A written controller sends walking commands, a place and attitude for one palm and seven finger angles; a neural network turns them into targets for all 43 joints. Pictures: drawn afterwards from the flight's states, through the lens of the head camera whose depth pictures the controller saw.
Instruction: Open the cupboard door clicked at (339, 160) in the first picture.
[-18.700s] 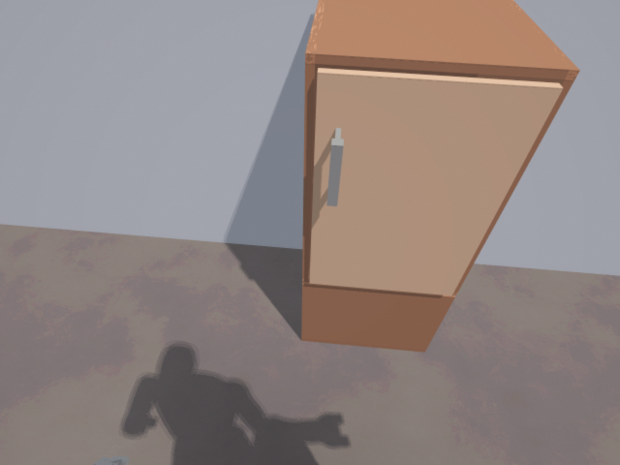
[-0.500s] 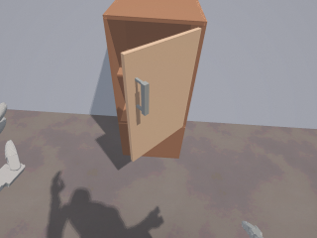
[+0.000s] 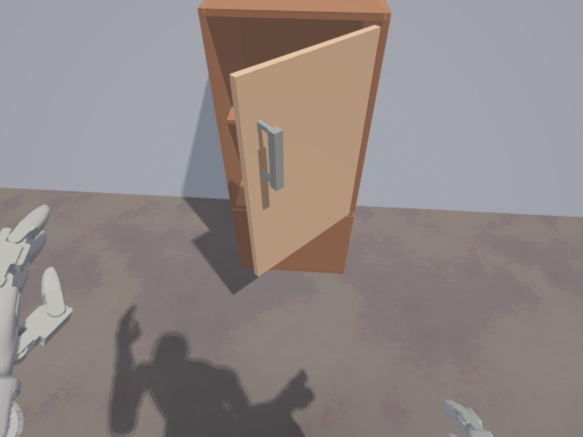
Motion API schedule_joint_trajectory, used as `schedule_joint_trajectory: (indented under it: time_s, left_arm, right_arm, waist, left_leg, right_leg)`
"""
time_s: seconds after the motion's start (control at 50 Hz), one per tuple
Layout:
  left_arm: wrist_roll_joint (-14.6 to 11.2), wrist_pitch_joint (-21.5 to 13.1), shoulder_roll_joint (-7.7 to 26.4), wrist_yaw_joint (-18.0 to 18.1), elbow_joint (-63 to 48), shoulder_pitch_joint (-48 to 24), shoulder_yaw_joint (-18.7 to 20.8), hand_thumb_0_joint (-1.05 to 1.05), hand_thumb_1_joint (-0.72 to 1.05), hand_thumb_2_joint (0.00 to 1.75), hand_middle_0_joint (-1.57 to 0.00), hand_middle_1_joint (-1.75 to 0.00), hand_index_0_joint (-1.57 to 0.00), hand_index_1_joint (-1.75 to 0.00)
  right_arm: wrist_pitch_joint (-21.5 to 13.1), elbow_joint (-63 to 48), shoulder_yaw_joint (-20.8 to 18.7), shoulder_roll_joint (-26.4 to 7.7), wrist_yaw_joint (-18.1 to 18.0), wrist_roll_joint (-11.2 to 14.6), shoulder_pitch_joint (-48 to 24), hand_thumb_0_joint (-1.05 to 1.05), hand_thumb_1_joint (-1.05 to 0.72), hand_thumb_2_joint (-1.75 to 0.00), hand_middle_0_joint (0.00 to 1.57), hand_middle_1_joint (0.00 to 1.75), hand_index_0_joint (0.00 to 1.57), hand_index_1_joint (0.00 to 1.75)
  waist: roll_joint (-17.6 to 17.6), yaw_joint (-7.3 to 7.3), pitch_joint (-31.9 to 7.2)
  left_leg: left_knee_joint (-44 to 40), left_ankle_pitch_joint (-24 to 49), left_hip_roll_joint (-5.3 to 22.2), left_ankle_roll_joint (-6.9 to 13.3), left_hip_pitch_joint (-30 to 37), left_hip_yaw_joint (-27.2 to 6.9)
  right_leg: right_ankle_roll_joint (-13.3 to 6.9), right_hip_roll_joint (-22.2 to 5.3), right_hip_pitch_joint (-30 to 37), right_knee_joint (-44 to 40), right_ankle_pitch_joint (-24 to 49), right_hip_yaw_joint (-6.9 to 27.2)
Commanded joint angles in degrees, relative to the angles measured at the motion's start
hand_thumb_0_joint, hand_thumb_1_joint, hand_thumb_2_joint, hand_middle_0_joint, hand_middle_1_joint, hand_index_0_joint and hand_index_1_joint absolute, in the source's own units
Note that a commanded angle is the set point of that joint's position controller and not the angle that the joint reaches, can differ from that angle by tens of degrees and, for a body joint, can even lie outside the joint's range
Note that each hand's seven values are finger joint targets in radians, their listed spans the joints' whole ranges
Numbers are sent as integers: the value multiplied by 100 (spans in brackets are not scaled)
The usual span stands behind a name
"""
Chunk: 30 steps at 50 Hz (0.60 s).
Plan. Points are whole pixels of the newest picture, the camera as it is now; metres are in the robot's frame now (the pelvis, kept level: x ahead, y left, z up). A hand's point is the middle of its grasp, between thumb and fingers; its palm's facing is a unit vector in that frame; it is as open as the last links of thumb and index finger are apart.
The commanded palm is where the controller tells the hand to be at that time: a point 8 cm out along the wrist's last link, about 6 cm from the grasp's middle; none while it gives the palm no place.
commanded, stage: let the arm hang, fingers relaxed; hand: left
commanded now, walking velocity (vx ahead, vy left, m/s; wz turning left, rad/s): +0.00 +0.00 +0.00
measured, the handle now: (269, 156) +0.63 +0.08 +0.05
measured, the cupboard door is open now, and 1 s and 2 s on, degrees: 46 46 46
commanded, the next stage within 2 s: look to check the result in 1.06 s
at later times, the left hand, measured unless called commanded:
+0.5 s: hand out of the picture -0.02 +0.19 -0.16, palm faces +0.12 -0.96 -0.26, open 7.2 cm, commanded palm none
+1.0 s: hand out of the picture +0.02 +0.17 -0.16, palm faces +0.09 -0.97 -0.22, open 7.3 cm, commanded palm none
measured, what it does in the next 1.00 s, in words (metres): steps on the spot: left foot, then left foot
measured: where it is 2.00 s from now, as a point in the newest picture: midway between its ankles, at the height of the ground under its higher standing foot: outside the picture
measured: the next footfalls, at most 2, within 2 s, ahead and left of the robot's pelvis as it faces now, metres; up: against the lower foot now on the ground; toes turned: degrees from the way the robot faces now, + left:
left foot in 0.02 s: +0.07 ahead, +0.15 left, +0.00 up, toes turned +2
left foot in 0.36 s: +0.02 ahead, +0.10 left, +0.00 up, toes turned +5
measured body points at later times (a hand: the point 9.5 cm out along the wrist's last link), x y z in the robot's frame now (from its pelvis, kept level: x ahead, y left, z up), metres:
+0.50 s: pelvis -0.01 -0.02 +0.01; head +0.01 -0.02 +0.46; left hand -0.02 +0.24 -0.14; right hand +0.00 -0.24 -0.16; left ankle -0.02 +0.10 -0.73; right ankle +0.07 -0.09 -0.73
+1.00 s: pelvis +0.00 -0.01 +0.01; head +0.02 -0.02 +0.46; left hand +0.02 +0.22 -0.14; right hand -0.02 -0.22 -0.15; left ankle -0.02 +0.10 -0.73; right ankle +0.07 -0.09 -0.73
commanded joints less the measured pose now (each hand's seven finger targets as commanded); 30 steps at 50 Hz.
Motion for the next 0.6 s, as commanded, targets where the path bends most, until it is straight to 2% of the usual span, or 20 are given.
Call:
schedule_joint_trajectory:
  time_s: [0.0,0.02,0.04,0.06,0.08,0.1,0.12,0.14,0.16,0.18,0.2,0.24,0.26,0.3,0.34,0.36,0.38,0.44,0.52,0.58]
  left_arm:
    - [60,1251,-704,-576,2556,-366,-1273,0,90,90,-20,-30,-20,-30]
    - [67,1164,-500,-627,2650,-655,-1247,0,90,90,-20,-30,-20,-30]
    - [119,1093,-521,-628,2878,-448,-1304,0,90,90,-20,-30,-20,-30]
    - [136,1107,-563,-650,3269,-819,-1394,0,90,90,-20,-30,-20,-30]
    - [101,1103,-487,-641,3712,-885,-1416,0,90,90,-20,-30,-20,-30]
    - [95,1085,-238,-620,4157,-710,-1390,0,90,90,-20,-30,-20,-30]
    - [123,1056,169,-571,4571,-461,-1368,0,90,90,-20,-30,-20,-30]
    - [74,1051,450,-574,4894,-539,-1390,0,90,90,-20,-30,-20,-30]
    - [68,1057,486,-578,5195,-801,-1467,0,90,90,-20,-30,-20,-30]
    - [66,1091,382,-537,5390,-1125,-1501,0,90,90,-20,-30,-20,-30]
    - [56,1119,199,-508,5606,-1308,-1520,0,90,90,-20,-30,-20,-30]
    - [42,1099,-52,-473,6041,-1371,-1563,0,90,90,-20,-30,-20,-30]
    - [83,1082,-270,-438,6137,-1293,-1464,0,90,90,-20,-30,-20,-30]
    - [22,1095,-328,-408,6470,-1220,-1519,0,90,90,-20,-30,-20,-30]
    - [-97,1129,-680,-456,6716,-1047,-1649,0,90,90,-20,-30,-20,-30]
    - [-91,1126,-656,-470,6855,-1060,-1677,0,90,90,-20,-30,-20,-30]
    - [-52,1113,-642,-491,7003,-1012,-1675,0,90,90,-20,-30,-20,-30]
    - [-49,1079,-500,-472,7416,-1095,-1696,0,90,90,-20,-30,-20,-30]
    - [-46,1016,-379,-441,7800,-1110,-1703,0,90,90,-20,-30,-20,-30]
    - [-38,1000,-320,-414,7950,-1170,-1678,0,90,90,-20,-30,-20,-30]
  right_arm:
    - [467,-149,-273,-886,171,-130,238,0,-90,-90,20,30,20,30]
    - [437,-278,-335,-1102,93,-204,34,0,-90,-90,20,30,20,30]
    - [345,-426,-390,-1216,-36,-266,-485,0,-90,-90,20,30,20,30]
    - [408,-328,-182,-984,61,-257,-401,0,-90,-90,20,30,20,30]
    - [445,-245,-141,-933,67,-231,-547,0,-90,-90,20,30,20,30]
    - [505,-127,-132,-869,62,-175,-637,0,-90,-90,20,30,20,30]
    - [576,-43,-83,-518,67,-77,-506,0,-90,-90,20,30,20,30]
    - [691,28,-84,-360,70,-23,-345,0,-90,-90,20,30,20,30]
    - [786,260,-125,-437,93,-3,-170,0,-90,-90,20,30,20,30]
    - [858,427,-162,-480,116,-6,-57,0,-90,-90,20,30,20,30]
    - [883,610,-156,-410,116,-26,49,0,-90,-90,20,30,20,30]
    - [884,901,-114,-276,103,-11,232,0,-90,-90,20,30,20,30]
    - [863,972,-121,-166,85,-27,343,0,-90,-90,20,30,20,30]
    - [860,1273,-76,17,92,-23,757,0,-90,-90,20,30,20,30]
    - [814,1325,-81,-302,18,-110,514,0,-90,-90,20,30,20,30]
    - [829,1266,-66,-383,-12,-135,188,0,-90,-90,20,30,20,30]
    - [822,1270,-64,-379,-23,-123,28,0,-90,-90,20,30,20,30]
    - [776,1594,-34,-169,-3,-34,303,0,-90,-90,20,30,20,30]
    - [825,1908,-58,-110,4,-6,687,0,-90,-90,20,30,20,30]
    - [857,2079,-74,-118,10,-4,822,0,-90,-90,20,30,20,30]
  waist:
    - [1578,-429,363]
    - [656,-344,325]
    - [-210,35,-210]
    - [-270,-61,-578]
    - [29,74,-577]
    - [-31,270,-505]
    - [-1019,306,-584]
    - [-1177,164,-296]
    - [-977,67,-174]
    - [-890,-18,45]
    - [-818,-96,293]
    - [-484,-178,241]
    - [-183,-203,29]
    - [223,-274,-249]
    - [1493,-23,116]
    - [1140,92,275]
    - [657,215,265]
    - [582,97,209]
    - [-286,-39,262]
    - [-411,-94,403]
  left_leg:
    - [-2562,-332,1804,1055,-317,-3119]
    - [-2453,349,2062,1407,-511,-3352]
    - [-1805,1351,1730,1144,-481,-2518]
    - [-1658,1905,1277,855,-489,-2147]
    - [-1571,2143,997,607,-685,-1659]
    - [-1128,1887,575,331,-970,-1252]
    - [-341,507,-187,-45,-1088,-595]
    - [240,-744,-392,-177,-892,-321]
    - [744,-1071,-262,-115,-512,-395]
    - [1110,-839,-236,-58,-382,-378]
    - [1287,-608,-236,-41,-401,-376]
    - [991,-391,-98,-31,-94,-352]
    - [261,-435,-60,-18,178,-340]
    - [-1369,265,-94,23,1043,-307]
    - [-2472,98,822,405,432,-1630]
    - [-2753,-217,1094,545,-156,-1799]
    - [-2739,-333,933,478,-481,-1596]
    - [-2557,87,453,170,-95,-987]
    - [-2239,102,152,117,457,-612]
    - [-2114,176,97,123,713,-486]
  right_leg:
    - [481,56,-1663,2647,-1954,720]
    - [446,-168,-1543,2990,-1753,1187]
    - [579,-249,-773,2306,-2070,1136]
    - [573,53,-189,1764,-1684,850]
    - [579,80,382,1248,-1223,782]
    - [531,-72,1049,417,-293,1004]
    - [286,-805,1234,-484,182,2234]
    - [-25,-1607,662,-1420,-44,3210]
    - [-245,-1652,232,-1806,-1303,3252]
    - [-170,-1430,-167,-2094,-2256,3071]
    - [-210,-1273,-275,-2078,-2181,3006]
    - [-412,-1136,-139,-1940,-1358,2456]
    - [-478,-1095,85,-1762,-924,2282]
    - [-217,-863,224,-1215,-715,1730]
    - [239,-123,118,-494,-727,982]
    - [310,-49,631,-474,-366,803]
    - [310,-63,1089,-598,-104,880]
    - [204,-227,1266,-963,104,1079]
    - [152,-436,907,-1662,-779,1425]
    - [162,-473,556,-1938,-1230,1505]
